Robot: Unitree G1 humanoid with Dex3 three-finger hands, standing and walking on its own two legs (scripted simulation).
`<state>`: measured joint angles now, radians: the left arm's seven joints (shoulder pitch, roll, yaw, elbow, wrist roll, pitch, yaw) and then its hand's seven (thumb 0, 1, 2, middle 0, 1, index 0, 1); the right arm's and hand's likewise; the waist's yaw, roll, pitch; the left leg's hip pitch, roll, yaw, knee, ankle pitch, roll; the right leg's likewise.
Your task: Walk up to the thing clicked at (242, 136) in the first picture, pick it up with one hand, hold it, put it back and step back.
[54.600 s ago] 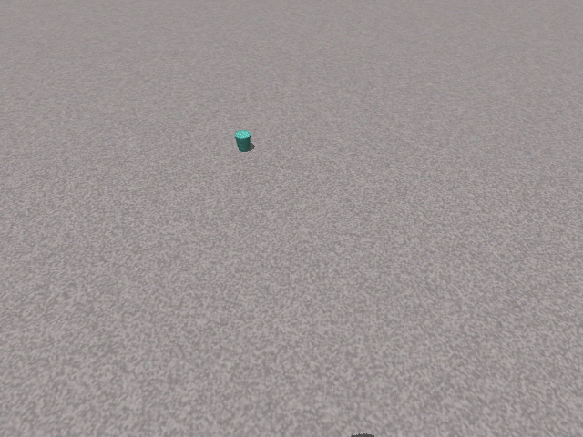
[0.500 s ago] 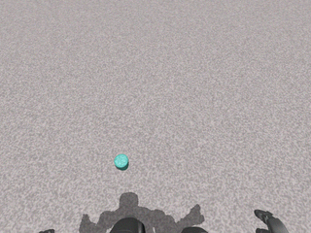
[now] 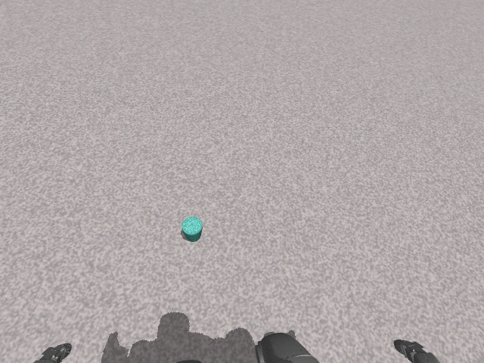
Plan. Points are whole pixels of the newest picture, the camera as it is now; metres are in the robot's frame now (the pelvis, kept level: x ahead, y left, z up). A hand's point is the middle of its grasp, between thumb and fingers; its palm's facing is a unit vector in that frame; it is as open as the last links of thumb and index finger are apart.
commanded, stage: step back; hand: left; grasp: from above
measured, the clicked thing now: (192, 230) +0.69 +0.16 -0.72
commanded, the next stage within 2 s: none
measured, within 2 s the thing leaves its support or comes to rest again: neither
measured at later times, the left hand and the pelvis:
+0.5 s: hand out of the picture -0.07 +0.25 -0.14, palm faces -0.06 -0.90 -0.44, open 7.4 cm; pelvis -0.18 -0.02 +0.00, yaw -3 degrees
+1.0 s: hand out of the picture -0.27 +0.22 -0.16, palm faces -0.10 -0.91 -0.40, open 7.4 cm; pelvis -0.36 -0.04 -0.02, yaw -6 degrees
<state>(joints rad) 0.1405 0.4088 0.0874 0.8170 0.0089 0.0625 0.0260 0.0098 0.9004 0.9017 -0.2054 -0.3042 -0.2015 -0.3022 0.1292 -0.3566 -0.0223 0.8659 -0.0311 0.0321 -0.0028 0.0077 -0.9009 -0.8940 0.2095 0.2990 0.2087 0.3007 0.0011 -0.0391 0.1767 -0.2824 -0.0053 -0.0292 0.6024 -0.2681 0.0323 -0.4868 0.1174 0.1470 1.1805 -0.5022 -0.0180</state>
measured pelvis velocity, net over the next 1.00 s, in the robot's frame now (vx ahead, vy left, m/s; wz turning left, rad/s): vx -0.36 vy -0.04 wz -0.10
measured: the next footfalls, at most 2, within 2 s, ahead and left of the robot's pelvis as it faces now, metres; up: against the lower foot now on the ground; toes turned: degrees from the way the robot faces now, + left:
right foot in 0.26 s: -0.10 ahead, -0.15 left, +0.00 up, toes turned -4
left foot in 0.58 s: -0.18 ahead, +0.10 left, +0.00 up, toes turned -3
